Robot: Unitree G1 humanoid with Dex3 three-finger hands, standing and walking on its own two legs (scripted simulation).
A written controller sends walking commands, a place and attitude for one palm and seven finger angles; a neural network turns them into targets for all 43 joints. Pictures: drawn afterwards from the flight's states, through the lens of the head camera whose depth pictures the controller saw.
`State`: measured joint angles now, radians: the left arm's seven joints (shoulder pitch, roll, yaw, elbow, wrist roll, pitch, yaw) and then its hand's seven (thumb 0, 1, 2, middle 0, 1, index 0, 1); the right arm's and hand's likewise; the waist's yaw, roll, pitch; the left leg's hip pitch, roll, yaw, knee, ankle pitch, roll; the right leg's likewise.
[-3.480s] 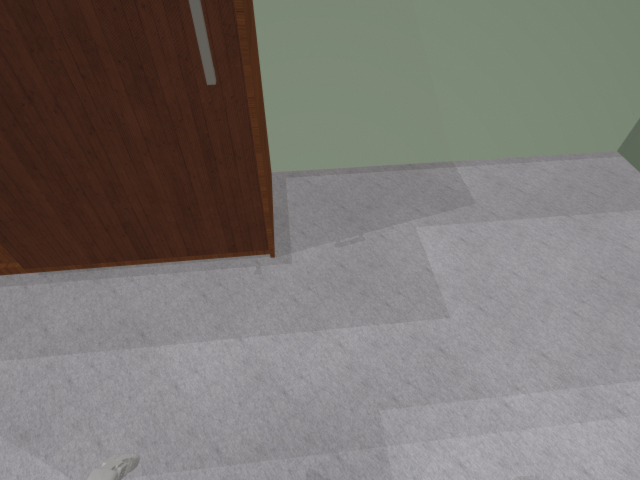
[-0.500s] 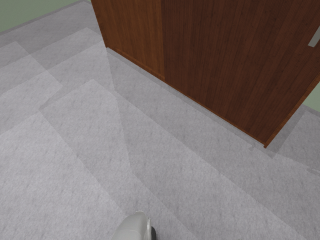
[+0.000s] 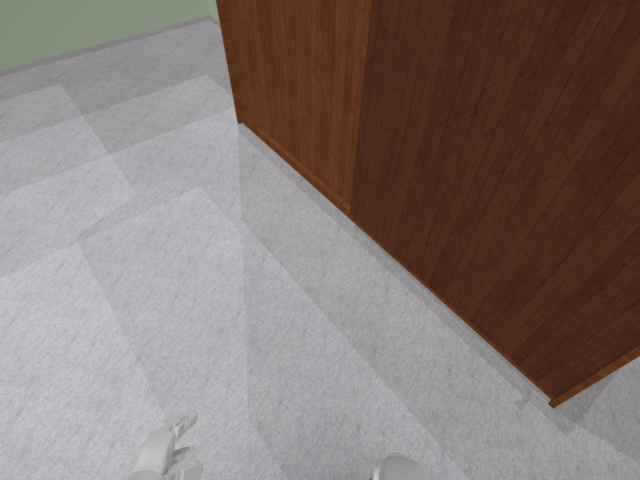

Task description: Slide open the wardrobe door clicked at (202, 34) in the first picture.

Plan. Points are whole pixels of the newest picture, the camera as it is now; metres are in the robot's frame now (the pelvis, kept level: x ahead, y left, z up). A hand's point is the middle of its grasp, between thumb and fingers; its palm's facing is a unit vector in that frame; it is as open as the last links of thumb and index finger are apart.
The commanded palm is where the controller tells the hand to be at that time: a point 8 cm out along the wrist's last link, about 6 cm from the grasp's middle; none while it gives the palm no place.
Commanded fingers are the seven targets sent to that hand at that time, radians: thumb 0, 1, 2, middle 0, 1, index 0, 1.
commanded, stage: walk to a spot facing it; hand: right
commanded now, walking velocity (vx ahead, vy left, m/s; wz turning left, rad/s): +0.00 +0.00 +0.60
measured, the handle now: out of the picture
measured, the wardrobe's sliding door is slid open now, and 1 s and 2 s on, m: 0.00 0.00 0.00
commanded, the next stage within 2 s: turn to face it in 0.48 s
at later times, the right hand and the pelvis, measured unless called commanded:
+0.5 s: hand (441, 397) +0.27 -0.19 -0.16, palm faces -0.30 +0.93 -0.21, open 7.3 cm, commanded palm none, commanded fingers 0.00 -0.90 -0.90 0.20 0.30 0.20 0.30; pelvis +0.11 -0.03 +0.00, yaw +20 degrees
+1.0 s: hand (408, 389) +0.29 -0.15 -0.19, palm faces -0.22 +0.97 -0.13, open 7.3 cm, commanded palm none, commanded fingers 0.00 -0.90 -0.90 0.20 0.30 0.20 0.30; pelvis +0.14 -0.02 -0.01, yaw +15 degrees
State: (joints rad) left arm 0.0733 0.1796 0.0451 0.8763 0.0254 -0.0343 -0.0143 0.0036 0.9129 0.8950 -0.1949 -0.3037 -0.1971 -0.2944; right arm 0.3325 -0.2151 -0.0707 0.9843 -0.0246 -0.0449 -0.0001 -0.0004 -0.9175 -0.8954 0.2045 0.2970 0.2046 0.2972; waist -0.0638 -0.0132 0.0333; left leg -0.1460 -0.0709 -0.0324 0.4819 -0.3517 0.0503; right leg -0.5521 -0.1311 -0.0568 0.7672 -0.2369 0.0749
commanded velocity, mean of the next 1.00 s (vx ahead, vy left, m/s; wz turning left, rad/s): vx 0.00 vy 0.00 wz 0.06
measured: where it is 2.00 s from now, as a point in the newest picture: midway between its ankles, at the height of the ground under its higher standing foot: outside the picture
